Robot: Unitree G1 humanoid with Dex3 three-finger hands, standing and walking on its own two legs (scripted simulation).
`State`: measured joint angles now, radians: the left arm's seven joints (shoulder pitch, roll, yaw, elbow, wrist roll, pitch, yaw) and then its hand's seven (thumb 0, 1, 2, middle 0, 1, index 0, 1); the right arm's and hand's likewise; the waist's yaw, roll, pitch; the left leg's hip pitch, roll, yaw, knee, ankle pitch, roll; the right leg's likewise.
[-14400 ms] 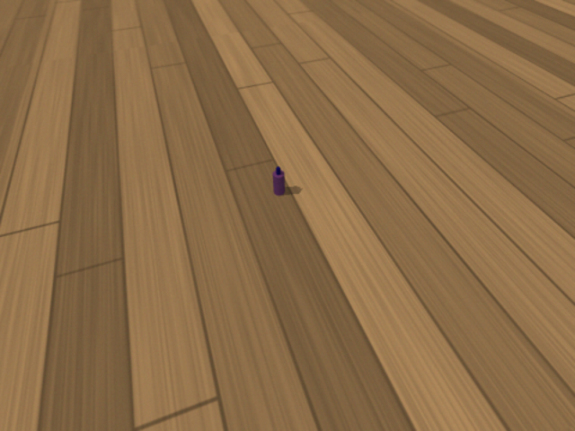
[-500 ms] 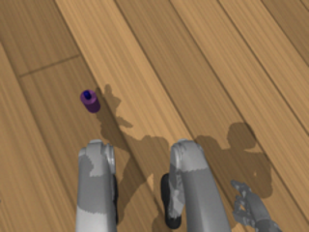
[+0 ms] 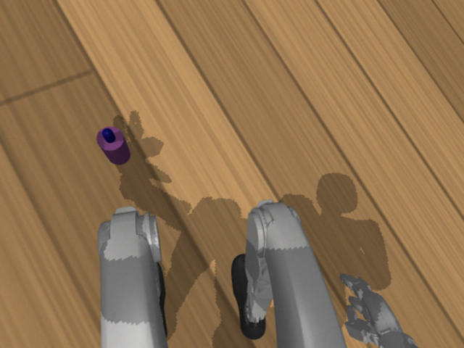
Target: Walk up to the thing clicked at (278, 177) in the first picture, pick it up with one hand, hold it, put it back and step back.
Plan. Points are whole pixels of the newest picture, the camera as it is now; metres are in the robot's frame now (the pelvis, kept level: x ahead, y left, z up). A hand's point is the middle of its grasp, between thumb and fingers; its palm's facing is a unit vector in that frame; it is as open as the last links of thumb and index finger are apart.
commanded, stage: go down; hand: left
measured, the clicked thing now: (113, 144) +0.50 +0.24 -0.30
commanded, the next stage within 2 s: approach in 0.12 s
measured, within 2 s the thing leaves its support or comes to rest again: neither
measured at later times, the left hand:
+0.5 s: hand out of the picture +0.43 +0.41 -0.05, palm faces +0.17 -0.98 +0.00, open 17.5 cm
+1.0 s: hand (69, 158) +0.44 +0.31 -0.24, palm faces +0.11 -0.99 +0.05, open 17.6 cm
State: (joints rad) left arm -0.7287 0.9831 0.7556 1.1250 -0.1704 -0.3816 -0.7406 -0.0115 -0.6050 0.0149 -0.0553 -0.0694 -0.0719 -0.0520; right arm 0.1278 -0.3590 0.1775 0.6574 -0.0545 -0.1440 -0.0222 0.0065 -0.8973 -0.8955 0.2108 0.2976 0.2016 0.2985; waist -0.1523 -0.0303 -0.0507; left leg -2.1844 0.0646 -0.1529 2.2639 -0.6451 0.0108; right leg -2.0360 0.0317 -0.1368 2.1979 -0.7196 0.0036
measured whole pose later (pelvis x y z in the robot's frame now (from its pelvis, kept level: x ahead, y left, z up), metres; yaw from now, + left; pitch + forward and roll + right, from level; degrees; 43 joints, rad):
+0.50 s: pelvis +0.00 +0.00 -0.02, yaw -2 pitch +29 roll -11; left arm -0.77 1.06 0.76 1.28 -0.23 -0.48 -0.73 -0.01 -0.55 0.01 -0.06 -0.06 -0.06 -0.05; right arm 0.08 -0.38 0.25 0.62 -0.09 -0.14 -0.01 0.01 -0.90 -0.89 0.21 0.30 0.20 0.30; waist -0.18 -0.08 0.03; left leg -2.24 0.07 -0.19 2.35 -0.66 0.01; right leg -2.08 0.05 -0.17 2.26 -0.72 0.01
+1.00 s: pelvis -0.01 +0.01 -0.08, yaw -8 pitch +17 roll -15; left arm -0.66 1.02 0.72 1.49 -0.26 -0.88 -0.58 -0.01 -0.57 0.03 -0.05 -0.08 -0.07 -0.06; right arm -0.14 -0.40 0.49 0.56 -0.27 -0.06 0.03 0.00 -0.90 -0.89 0.21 0.30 0.20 0.30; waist -0.26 -0.26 0.27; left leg -2.25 0.08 -0.34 2.59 -0.70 0.00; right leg -2.07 0.11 -0.26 2.42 -0.70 0.03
